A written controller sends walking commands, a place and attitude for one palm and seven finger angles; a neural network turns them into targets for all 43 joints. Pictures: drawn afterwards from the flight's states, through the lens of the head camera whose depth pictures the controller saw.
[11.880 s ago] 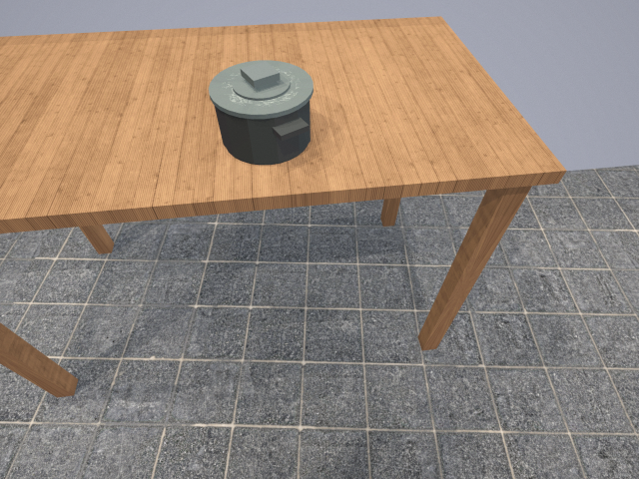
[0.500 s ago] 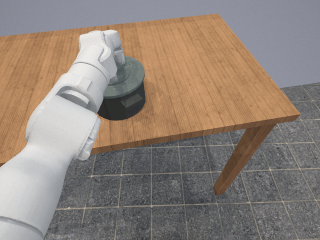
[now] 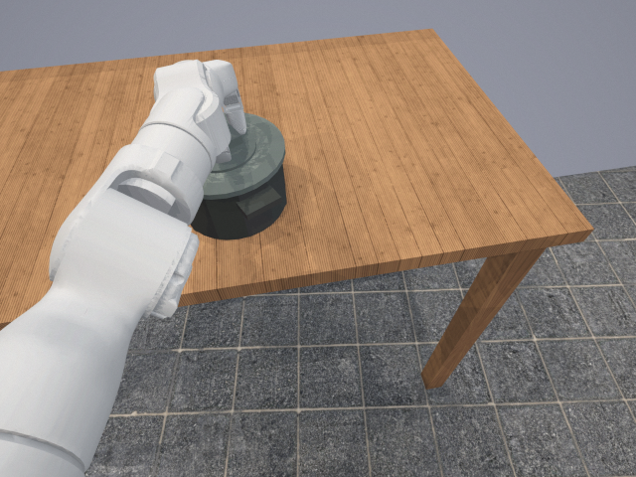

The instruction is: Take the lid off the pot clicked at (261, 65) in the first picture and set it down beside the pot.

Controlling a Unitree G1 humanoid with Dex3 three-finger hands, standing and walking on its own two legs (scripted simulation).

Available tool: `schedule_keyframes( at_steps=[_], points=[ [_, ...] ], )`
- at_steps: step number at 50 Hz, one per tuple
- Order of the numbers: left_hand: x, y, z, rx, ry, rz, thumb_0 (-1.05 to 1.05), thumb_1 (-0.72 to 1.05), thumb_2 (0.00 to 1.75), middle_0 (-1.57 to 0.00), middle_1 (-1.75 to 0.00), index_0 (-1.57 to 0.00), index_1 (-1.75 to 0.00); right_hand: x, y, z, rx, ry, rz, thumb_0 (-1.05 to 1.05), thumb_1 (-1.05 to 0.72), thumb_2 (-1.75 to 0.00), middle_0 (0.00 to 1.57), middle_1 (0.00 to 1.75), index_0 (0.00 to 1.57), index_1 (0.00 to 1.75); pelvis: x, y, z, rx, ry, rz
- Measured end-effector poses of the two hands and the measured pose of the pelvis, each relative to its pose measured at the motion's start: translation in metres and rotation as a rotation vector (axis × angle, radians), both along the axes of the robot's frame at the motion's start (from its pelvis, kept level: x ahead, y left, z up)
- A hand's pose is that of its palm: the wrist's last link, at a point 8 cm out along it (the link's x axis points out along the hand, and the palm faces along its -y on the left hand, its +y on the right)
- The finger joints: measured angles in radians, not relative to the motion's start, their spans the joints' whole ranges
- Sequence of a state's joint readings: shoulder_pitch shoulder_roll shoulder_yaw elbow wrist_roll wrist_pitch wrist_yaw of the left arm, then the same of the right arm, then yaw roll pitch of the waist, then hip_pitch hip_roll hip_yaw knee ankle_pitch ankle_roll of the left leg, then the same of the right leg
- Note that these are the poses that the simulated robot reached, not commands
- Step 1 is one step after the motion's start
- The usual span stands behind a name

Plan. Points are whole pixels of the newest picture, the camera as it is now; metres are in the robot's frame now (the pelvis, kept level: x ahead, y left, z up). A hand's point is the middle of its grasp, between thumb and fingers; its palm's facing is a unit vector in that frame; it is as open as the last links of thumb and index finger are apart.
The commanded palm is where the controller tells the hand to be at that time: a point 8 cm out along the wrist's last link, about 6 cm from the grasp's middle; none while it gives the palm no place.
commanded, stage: close the fingers and squeeze the knob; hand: left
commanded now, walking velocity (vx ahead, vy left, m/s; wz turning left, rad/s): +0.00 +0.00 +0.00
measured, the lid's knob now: (218, 137) +0.52 +0.09 +0.16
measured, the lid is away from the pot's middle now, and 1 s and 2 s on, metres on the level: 0.00 0.00 0.01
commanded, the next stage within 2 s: lift the lid straight up in 0.54 s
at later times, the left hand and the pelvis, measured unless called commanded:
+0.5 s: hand (213, 131) +0.49 +0.09 +0.18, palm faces -0.41 -0.14 -0.90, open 7.8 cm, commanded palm +0.51 +0.09 +0.24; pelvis +0.00 +0.00 +0.00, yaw +0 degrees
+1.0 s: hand (210, 123) +0.49 +0.09 +0.20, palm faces -0.37 -0.14 -0.92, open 7.7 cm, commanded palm +0.50 +0.09 +0.27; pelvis +0.00 +0.00 +0.00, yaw +0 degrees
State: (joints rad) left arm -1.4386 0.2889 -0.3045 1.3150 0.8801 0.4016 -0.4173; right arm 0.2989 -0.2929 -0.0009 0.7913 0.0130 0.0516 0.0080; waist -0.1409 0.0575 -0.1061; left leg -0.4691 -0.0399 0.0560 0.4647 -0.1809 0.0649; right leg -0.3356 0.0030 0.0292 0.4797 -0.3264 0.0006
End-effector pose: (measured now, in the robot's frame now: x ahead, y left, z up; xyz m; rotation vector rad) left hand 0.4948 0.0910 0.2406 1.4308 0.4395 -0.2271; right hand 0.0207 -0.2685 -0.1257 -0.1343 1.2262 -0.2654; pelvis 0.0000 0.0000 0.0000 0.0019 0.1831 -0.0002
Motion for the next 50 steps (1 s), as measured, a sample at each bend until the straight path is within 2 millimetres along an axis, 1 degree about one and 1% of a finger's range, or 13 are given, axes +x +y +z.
schedule_keyframes(
  at_steps=[9, 21, 35, 42, 50],
  points=[
    [0.001, 0.001, 0.0, 0.002, -0.004, -0.016, -0.01, 0.19, 0.74, -0.56, -1.03, -0.63, -1.06, -0.006, -0.001, 0.001, -0.004, 0.019, -0.01, 0.01, -0.91, -0.9, 0.2, 0.3, 0.2, 0.3, 0.003, 0.0, 0.0, 0.0, 0.0, -0.002],
    [0.002, 0.0, 0.0, 0.001, -0.001, 0.0, 0.0, 0.19, 0.75, -0.56, -1.04, -0.64, -1.07, -0.012, 0.002, -0.001, 0.0, 0.033, -0.013, 0.01, -0.91, -0.9, 0.2, 0.3, 0.2, 0.3, 0.0, 0.002, 0.0, -0.001, 0.001, -0.002],
    [0.003, 0.001, 0.0, -0.005, -0.001, -0.01, 0.0, 0.17, 0.76, -0.57, -1.06, -0.66, -1.07, -0.023, 0.001, 0.0, -0.009, 0.049, -0.031, 0.01, -0.91, -0.9, 0.2, 0.3, 0.2, 0.3, 0.001, 0.003, 0.0, -0.002, 0.006, -0.006],
    [0.003, 0.001, 0.002, -0.012, -0.013, -0.023, 0.01, 0.17, 0.76, -0.57, -1.05, -0.67, -1.06, -0.02, 0.003, 0.0, -0.003, 0.029, -0.028, 0.01, -0.91, -0.9, 0.2, 0.3, 0.2, 0.3, 0.001, 0.004, 0.0, -0.001, 0.005, -0.008],
    [-0.003, 0.002, 0.015, -0.012, -0.04, -0.017, 0.02, 0.17, 0.76, -0.57, -1.04, -0.68, -1.06, -0.009, 0.008, -0.003, 0.02, -0.011, -0.006, 0.01, -0.91, -0.9, 0.2, 0.3, 0.2, 0.3, 0.001, 0.003, 0.0, 0.0, -0.005, -0.007]
  ],
)
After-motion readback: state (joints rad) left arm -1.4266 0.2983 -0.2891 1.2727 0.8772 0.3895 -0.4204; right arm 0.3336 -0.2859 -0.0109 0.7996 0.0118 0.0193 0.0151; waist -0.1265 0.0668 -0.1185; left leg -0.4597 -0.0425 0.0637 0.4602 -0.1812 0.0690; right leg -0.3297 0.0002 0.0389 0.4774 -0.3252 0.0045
